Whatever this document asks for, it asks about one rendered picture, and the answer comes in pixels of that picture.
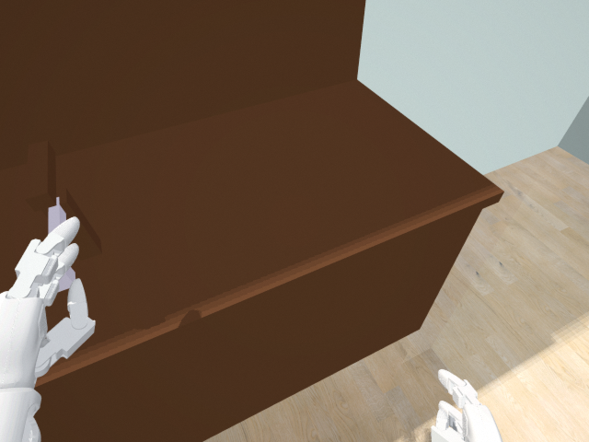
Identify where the counter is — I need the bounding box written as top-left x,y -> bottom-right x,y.
0,0 -> 504,442

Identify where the right robot hand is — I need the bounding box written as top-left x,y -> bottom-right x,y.
431,369 -> 502,442

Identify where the left robot hand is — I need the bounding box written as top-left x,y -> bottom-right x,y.
0,216 -> 96,389

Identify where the left robot forearm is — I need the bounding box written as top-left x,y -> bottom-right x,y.
0,388 -> 41,442

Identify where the tap lever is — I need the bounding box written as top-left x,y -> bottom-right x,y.
49,197 -> 75,292

